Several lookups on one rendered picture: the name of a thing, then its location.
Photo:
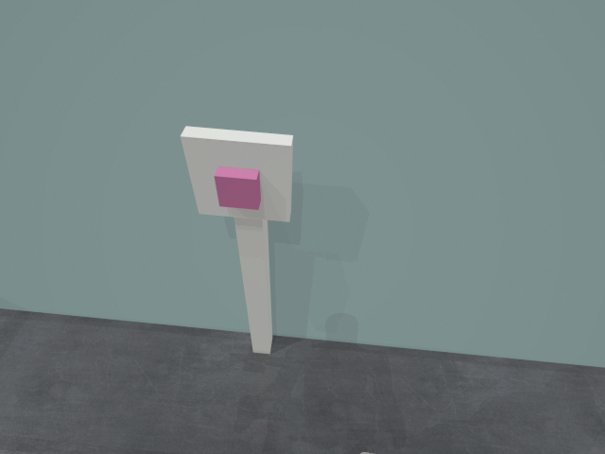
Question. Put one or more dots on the panel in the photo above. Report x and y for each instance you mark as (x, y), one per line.
(205, 149)

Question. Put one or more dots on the button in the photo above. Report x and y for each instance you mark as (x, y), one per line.
(238, 187)

